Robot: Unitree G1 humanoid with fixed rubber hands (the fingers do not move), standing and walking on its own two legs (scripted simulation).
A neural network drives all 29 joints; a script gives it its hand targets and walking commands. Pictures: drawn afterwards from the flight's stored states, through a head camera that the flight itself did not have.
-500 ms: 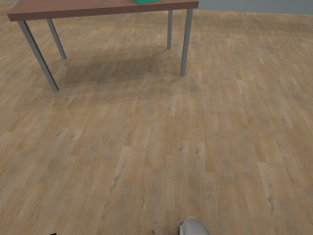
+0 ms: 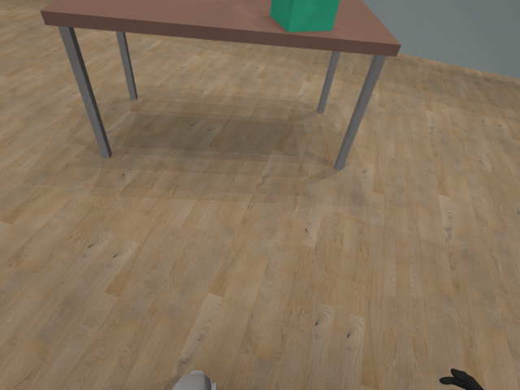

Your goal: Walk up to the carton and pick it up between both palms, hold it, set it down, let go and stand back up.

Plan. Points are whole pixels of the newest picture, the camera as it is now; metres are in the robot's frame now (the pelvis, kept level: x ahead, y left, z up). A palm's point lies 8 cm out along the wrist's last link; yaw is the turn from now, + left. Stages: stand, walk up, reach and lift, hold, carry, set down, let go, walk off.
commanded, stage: walk up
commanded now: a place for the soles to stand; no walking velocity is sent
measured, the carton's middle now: out of the picture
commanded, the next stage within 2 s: none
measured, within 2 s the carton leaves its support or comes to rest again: neither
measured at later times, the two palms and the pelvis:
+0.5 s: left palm (124, 270) +0.33 +0.26 -0.06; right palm (466, 343) +0.25 -0.39 -0.11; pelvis +0.23 -0.06 +0.01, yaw -4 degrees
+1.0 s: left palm (164, 221) +0.49 +0.23 -0.12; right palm (444, 230) +0.48 -0.41 -0.06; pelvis +0.42 -0.08 +0.01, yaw -2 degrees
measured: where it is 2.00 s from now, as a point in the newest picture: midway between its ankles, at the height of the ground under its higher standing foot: (281, 255)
